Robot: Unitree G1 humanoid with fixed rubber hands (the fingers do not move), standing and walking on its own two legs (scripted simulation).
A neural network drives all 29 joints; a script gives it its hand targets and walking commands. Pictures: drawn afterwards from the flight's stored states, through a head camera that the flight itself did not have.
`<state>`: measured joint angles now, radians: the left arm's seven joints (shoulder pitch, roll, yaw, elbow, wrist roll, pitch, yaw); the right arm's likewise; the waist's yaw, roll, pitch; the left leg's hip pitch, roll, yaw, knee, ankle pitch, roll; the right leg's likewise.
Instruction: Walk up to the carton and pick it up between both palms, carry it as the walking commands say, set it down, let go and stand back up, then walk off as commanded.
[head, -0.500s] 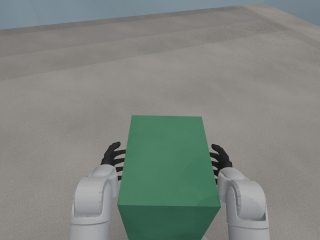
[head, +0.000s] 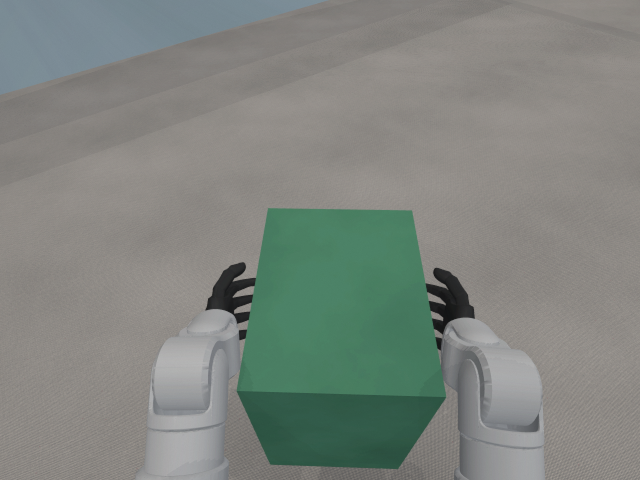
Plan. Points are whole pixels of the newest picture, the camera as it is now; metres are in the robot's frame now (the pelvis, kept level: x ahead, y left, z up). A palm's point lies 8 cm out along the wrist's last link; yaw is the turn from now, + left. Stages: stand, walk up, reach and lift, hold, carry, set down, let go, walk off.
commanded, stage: carry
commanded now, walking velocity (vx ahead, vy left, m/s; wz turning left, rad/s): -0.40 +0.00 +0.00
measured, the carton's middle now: (336, 345) +0.30 -0.02 +0.01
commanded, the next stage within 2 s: none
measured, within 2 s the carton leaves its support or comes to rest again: neither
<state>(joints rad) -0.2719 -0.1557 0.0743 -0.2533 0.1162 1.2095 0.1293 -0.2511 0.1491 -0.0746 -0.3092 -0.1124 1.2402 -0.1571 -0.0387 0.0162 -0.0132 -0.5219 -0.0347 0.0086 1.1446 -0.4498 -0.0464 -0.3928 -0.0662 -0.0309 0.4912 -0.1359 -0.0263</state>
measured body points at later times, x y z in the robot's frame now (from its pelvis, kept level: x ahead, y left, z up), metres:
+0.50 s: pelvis -0.27 +0.02 +0.00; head -0.25 +0.04 +0.45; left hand +0.02 +0.18 +0.08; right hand +0.04 -0.09 +0.08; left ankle -0.17 +0.14 -0.74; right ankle -0.33 -0.10 -0.70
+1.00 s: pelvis -0.48 +0.02 +0.00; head -0.51 +0.03 +0.45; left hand -0.20 +0.17 +0.07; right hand -0.19 -0.10 +0.08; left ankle -0.51 +0.13 -0.74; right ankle -0.38 -0.10 -0.74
